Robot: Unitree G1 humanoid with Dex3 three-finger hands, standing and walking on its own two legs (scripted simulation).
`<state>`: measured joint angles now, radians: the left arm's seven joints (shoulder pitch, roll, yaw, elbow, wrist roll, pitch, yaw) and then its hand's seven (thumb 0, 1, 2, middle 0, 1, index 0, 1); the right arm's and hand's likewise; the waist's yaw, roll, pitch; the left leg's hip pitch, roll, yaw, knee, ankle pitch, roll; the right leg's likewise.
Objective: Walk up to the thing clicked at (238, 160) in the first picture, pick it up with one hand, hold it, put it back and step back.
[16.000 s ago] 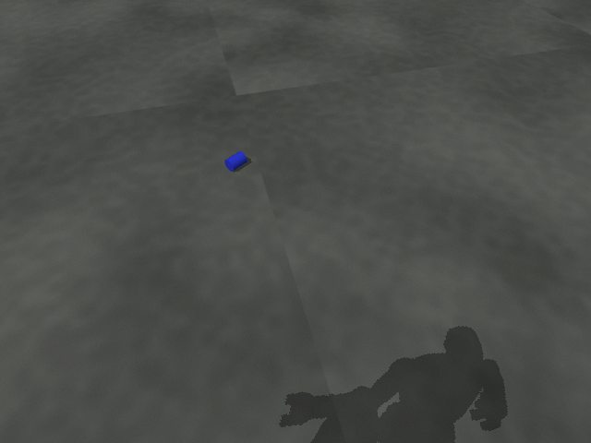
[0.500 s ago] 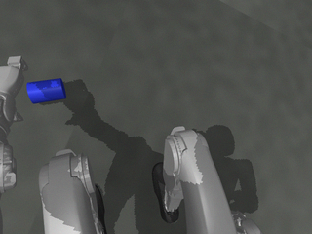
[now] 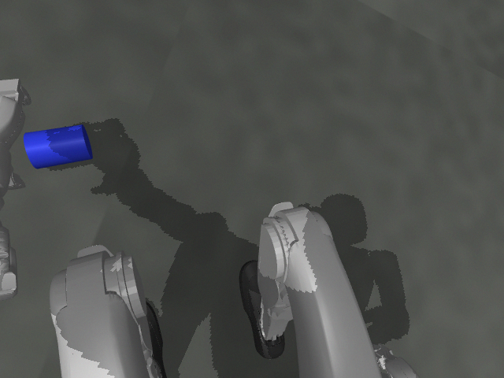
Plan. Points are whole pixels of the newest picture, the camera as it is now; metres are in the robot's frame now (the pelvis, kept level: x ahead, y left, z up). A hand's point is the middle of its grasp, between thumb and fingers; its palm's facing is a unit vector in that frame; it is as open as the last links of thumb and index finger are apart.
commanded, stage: rise first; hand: left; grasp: from above
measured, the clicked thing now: (60, 146) +0.52 +0.24 -0.29
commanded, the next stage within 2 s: approach in 0.86 s
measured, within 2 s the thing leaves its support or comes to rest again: neither
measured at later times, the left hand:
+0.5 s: hand (3, 146) +0.48 +0.29 -0.17, palm faces -0.45 -0.07 -0.89, open 13.8 cm
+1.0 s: hand (3, 151) +0.47 +0.29 -0.17, palm faces -0.45 -0.06 -0.89, open 13.6 cm
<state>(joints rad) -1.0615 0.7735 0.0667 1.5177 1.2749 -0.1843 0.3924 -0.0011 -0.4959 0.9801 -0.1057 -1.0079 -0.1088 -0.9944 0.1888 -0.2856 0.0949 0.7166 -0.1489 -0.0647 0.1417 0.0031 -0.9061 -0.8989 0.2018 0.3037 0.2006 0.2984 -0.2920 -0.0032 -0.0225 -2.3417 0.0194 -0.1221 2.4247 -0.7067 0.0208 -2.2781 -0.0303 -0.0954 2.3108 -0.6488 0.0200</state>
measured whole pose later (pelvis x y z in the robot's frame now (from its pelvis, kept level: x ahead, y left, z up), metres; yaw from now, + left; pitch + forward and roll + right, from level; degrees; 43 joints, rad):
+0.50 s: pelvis +0.00 +0.00 +0.00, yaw +0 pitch +34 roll -9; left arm -1.07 0.79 0.06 1.53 1.28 -0.19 0.39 0.00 -0.47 0.96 -0.13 -0.98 -0.13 -0.97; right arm 0.19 -0.29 0.11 0.71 -0.15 -0.07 0.14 0.00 -0.90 -0.90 0.20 0.30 0.20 0.30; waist -0.30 -0.01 -0.02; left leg -2.34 0.02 -0.13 2.42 -0.70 0.02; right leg -2.27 -0.03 -0.10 2.30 -0.64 0.02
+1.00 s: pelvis +0.00 +0.00 +0.00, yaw +0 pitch +34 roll -9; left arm -1.04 0.78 0.06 1.51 1.28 -0.20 0.38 0.00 -0.44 0.94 -0.18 -0.93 -0.17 -0.93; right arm 0.21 -0.28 0.11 0.70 -0.15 -0.07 0.15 0.00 -0.90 -0.90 0.20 0.30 0.20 0.30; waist -0.30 -0.01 -0.04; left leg -2.34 0.01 -0.12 2.42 -0.69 0.02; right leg -2.27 -0.03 -0.10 2.30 -0.64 0.02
